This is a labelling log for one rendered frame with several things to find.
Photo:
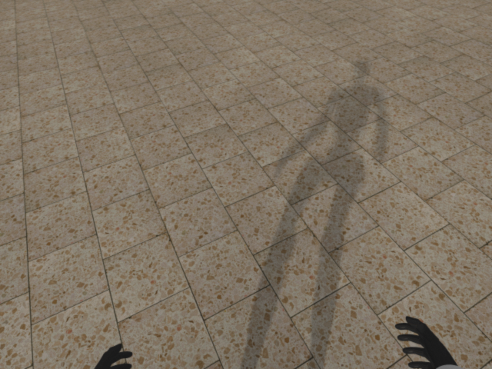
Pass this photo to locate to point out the robot right hand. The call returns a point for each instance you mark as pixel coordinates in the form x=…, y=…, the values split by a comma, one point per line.
x=433, y=349

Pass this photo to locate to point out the robot left hand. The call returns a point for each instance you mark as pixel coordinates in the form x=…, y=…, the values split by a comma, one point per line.
x=113, y=355

